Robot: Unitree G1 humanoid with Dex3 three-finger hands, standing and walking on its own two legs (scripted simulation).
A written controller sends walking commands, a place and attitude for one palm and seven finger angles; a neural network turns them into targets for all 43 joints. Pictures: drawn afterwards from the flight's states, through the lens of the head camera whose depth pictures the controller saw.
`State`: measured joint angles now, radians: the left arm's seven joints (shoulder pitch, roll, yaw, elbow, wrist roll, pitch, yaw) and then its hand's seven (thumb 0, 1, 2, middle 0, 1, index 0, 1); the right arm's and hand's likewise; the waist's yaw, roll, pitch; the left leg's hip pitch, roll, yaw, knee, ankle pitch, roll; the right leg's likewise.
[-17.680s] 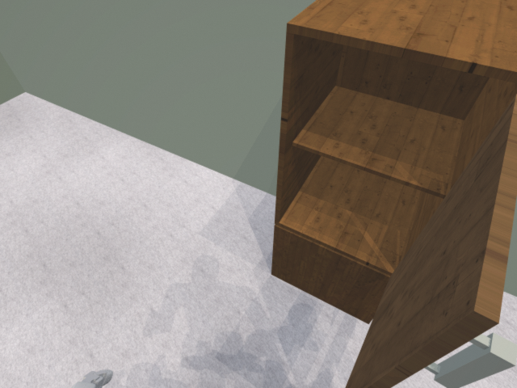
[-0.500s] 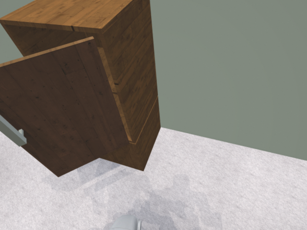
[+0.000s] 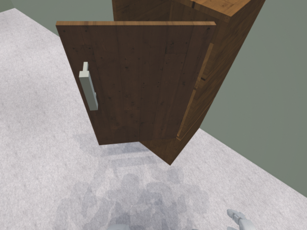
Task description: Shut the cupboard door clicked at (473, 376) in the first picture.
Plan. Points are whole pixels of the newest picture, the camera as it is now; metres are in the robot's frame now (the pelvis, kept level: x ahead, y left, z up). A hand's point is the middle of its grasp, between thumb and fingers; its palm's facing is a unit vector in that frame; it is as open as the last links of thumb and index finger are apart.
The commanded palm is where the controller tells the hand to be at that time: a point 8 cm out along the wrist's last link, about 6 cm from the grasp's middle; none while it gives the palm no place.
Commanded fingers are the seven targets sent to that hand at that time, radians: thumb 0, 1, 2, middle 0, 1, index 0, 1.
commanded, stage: shuffle to correct the standing spot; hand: left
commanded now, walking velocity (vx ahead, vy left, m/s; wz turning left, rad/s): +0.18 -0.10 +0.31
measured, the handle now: (90, 87) +0.45 +0.25 +0.06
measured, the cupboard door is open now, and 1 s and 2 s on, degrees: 47 47 47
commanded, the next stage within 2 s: come to a stop and stand still in 0.86 s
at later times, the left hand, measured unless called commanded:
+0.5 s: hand (98, 199) +0.20 +0.19 -0.15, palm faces +0.10 -0.98 -0.17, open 7.4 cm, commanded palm none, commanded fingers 0.00 0.90 0.90 -0.20 -0.30 -0.20 -0.30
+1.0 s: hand out of the picture +0.06 +0.08 -0.15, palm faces +0.29 -0.92 -0.26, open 7.4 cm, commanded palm none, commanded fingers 0.00 0.90 0.90 -0.20 -0.30 -0.20 -0.30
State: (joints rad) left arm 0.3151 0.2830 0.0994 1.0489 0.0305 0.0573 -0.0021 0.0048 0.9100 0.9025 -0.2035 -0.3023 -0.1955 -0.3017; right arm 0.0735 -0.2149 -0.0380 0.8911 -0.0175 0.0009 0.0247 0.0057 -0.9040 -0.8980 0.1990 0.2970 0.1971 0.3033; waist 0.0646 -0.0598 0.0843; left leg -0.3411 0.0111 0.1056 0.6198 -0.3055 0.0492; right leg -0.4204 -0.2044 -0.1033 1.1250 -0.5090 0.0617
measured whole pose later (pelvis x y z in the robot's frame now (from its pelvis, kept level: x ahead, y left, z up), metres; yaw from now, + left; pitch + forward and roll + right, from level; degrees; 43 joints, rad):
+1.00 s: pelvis +0.05 -0.11 +0.01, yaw +12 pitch -2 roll +3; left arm 0.20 0.15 0.04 0.97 0.02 0.02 0.03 0.00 0.91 0.90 -0.21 -0.30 -0.20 -0.30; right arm 0.12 -0.22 -0.08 0.99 -0.01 0.07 -0.02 0.00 -0.91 -0.90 0.20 0.30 0.19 0.30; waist 0.05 0.01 0.08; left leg -0.35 -0.02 -0.03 0.99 -0.47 -0.05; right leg -0.33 -0.01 -0.10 0.47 -0.11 -0.11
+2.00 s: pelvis -0.03 -0.19 +0.02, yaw +12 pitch -1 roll +2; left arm 0.27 0.14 0.04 1.05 0.02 -0.01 0.03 -0.01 0.93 0.90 -0.21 -0.30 -0.20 -0.30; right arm 0.25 -0.21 -0.07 1.03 -0.01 0.05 -0.01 0.01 -0.91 -0.90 0.20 0.30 0.19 0.30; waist 0.01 0.02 0.06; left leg -0.49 0.04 0.03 0.90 -0.28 -0.07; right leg -0.12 -0.06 -0.08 0.39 -0.25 -0.01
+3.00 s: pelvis -0.02 -0.18 +0.02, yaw +11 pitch -2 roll +0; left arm 0.27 0.14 0.00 1.12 0.00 0.00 0.03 0.00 0.92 0.90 -0.20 -0.30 -0.20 -0.30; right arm 0.32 -0.13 0.00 1.18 -0.01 0.01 -0.03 0.01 -0.91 -0.90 0.20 0.30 0.20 0.30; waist -0.02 0.00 0.07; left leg -0.23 0.06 0.05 0.41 -0.14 -0.03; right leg -0.08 0.03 -0.08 0.39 -0.29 -0.04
